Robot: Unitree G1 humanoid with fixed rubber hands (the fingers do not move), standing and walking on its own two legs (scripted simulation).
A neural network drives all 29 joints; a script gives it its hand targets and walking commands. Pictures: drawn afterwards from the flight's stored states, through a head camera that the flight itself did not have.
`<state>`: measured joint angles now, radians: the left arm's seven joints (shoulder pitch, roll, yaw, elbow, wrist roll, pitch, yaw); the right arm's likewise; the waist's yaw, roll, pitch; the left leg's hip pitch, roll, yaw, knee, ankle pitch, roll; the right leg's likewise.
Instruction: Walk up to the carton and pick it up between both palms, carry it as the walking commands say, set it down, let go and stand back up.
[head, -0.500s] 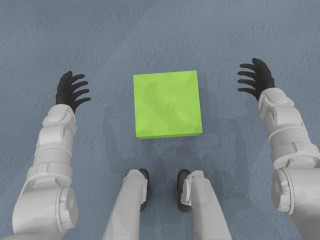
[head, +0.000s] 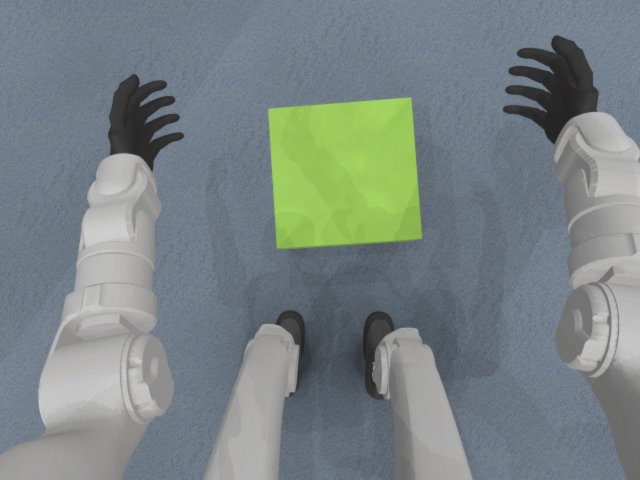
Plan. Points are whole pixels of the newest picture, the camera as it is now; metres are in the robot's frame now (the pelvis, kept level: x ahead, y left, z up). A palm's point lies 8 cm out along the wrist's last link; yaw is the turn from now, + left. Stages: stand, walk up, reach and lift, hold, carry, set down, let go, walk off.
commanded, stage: reach and lift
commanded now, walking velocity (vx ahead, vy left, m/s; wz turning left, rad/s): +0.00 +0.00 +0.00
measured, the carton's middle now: (342, 181) +0.52 -0.01 -0.55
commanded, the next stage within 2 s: none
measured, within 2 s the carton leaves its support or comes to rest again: neither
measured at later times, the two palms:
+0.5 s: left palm (188, 179) +0.46 +0.23 -0.26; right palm (500, 156) +0.50 -0.24 -0.27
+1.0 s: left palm (221, 199) +0.45 +0.23 -0.41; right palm (459, 182) +0.49 -0.23 -0.42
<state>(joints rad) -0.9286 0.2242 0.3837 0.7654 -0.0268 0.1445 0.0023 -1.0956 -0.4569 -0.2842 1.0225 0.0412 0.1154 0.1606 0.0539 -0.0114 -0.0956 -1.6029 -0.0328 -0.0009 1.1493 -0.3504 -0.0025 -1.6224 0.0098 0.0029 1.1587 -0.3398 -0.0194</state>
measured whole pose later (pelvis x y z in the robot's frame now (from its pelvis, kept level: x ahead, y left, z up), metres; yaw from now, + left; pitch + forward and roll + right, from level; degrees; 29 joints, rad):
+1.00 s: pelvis -0.05 +0.00 -0.26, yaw +1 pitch +39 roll +2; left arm -1.23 0.32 0.24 0.96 -0.19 0.10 0.09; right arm -1.35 -0.55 -0.09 1.13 0.20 0.09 0.03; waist 0.05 0.01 0.27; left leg -2.26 -0.04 0.02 2.13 -0.56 -0.01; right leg -2.28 0.00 -0.01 2.14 -0.54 -0.03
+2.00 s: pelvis -0.05 +0.00 -0.29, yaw +1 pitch +34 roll +2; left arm -1.43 0.34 0.10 1.20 -0.30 0.02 0.11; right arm -1.47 -0.51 0.05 1.24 0.28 0.03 -0.04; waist 0.04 0.04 0.42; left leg -2.28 -0.01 0.04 2.24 -0.56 0.01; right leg -2.31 -0.02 -0.01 2.25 -0.54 -0.04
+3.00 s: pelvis -0.06 +0.00 -0.29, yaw +1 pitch +33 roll +2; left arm -1.37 0.31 0.14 1.14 -0.28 0.08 0.15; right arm -1.47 -0.45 0.11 1.23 0.27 0.11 -0.09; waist 0.05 0.04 0.40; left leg -2.26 -0.04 0.02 2.23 -0.56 -0.02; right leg -2.29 0.00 -0.01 2.25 -0.54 -0.04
